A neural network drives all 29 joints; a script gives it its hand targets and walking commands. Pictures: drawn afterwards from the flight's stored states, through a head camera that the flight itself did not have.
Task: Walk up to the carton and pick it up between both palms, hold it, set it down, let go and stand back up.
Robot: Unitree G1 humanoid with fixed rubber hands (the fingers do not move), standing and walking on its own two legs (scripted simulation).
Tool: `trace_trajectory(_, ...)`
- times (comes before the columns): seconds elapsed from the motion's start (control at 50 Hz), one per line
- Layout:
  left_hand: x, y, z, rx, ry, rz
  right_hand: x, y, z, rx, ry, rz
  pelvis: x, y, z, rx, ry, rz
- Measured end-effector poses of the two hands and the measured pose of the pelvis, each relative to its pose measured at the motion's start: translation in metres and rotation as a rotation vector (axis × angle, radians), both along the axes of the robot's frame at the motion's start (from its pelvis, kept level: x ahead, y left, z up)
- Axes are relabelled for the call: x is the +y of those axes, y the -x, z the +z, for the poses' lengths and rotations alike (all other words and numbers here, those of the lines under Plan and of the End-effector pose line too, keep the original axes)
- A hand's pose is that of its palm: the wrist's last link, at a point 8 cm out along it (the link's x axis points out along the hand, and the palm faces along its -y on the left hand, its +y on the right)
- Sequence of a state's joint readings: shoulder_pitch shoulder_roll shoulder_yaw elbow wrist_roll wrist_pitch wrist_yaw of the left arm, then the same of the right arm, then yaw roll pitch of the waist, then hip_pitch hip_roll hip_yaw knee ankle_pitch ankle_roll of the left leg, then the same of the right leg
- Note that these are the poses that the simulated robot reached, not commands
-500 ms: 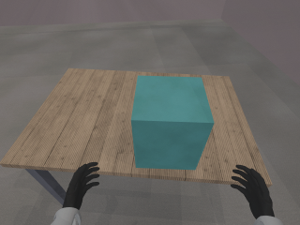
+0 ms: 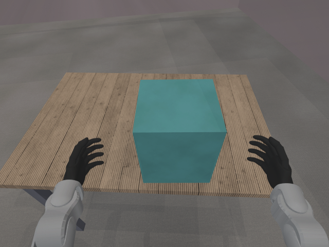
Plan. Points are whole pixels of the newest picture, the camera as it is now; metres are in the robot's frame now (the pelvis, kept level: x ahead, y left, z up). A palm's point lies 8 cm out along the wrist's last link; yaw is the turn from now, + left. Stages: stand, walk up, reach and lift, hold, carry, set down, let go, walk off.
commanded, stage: reach and lift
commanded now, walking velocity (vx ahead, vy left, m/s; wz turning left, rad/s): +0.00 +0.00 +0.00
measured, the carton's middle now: (176, 133) +0.44 +0.01 +0.01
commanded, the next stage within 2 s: none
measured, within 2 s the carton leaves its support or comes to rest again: neither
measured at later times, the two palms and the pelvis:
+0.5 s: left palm (81, 129) +0.34 +0.23 +0.13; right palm (278, 131) +0.35 -0.21 +0.14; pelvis -0.01 +0.00 +0.00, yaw +0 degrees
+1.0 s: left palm (82, 93) +0.40 +0.23 +0.19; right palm (269, 89) +0.43 -0.19 +0.19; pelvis -0.01 +0.00 +0.00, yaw +1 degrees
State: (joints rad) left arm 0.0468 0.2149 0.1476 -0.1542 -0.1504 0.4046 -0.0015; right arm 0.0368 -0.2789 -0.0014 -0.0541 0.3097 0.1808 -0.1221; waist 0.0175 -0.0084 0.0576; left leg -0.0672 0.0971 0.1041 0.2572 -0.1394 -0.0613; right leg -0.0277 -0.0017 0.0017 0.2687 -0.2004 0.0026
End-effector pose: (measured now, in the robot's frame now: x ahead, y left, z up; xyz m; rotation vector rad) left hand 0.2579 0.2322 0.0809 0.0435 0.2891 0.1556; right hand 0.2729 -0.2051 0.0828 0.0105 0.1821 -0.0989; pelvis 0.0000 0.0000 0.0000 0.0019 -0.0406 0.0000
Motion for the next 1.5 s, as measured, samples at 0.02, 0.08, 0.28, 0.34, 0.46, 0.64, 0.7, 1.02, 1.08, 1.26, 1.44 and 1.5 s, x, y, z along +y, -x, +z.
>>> trace_trajectory(0.02,0.0,-0.002,0.002,-0.005,0.002,0.0,0.001,-0.002,0.002,-0.003,0.001,0.003,0.0,0.0,0.0,0.002,0.0,-0.002)
trace_trajectory(0.08,0.003,-0.01,0.007,-0.012,0.009,0.009,0.002,-0.01,0.007,-0.005,0.006,0.015,0.0,0.001,0.0,0.011,0.0,-0.006)
trace_trajectory(0.28,0.002,-0.046,0.03,-0.019,0.029,-0.012,0.002,-0.046,0.029,-0.001,0.002,0.02,0.003,0.008,-0.001,0.02,0.002,0.001)
trace_trajectory(0.34,0.001,-0.056,0.037,-0.017,0.041,-0.01,0.001,-0.054,0.037,-0.003,0.012,0.021,0.004,0.01,-0.001,0.028,0.001,-0.002)
trace_trajectory(0.46,0.001,-0.077,0.05,-0.014,0.036,-0.008,-0.003,-0.072,0.05,0.015,0.018,0.023,0.003,0.012,-0.001,0.042,0.003,-0.002)
trace_trajectory(0.64,-0.002,-0.108,0.065,-0.012,0.043,-0.01,0.0,-0.103,0.071,0.013,0.027,0.035,0.002,0.011,-0.001,0.076,0.003,-0.011)
trace_trajectory(0.7,0.0,-0.113,0.069,-0.014,0.036,-0.005,0.006,-0.113,0.077,0.013,0.018,0.047,0.002,0.01,-0.001,0.078,0.005,-0.007)
trace_trajectory(1.02,0.0,-0.149,0.108,-0.036,0.013,-0.003,0.014,-0.155,0.113,0.013,0.017,0.036,0.004,0.009,-0.002,0.124,0.009,0.007)
trace_trajectory(1.08,-0.001,-0.155,0.11,-0.021,0.018,-0.003,0.017,-0.162,0.118,0.032,0.022,0.038,0.004,0.01,-0.002,0.128,0.01,0.007)
trace_trajectory(1.26,0.005,-0.169,0.118,-0.015,-0.004,0.009,0.028,-0.179,0.127,0.048,0.009,0.042,0.003,0.008,-0.003,0.16,0.017,0.024)
trace_trajectory(1.44,0.003,-0.18,0.106,-0.006,-0.009,0.003,0.032,-0.186,0.12,0.06,0.012,0.013,0.005,0.006,-0.004,0.195,0.025,0.036)
trace_trajectory(1.5,0.0,-0.181,0.094,0.005,-0.023,-0.001,0.034,-0.186,0.108,0.073,0.006,0.005,0.005,0.006,-0.004,0.198,0.027,0.038)
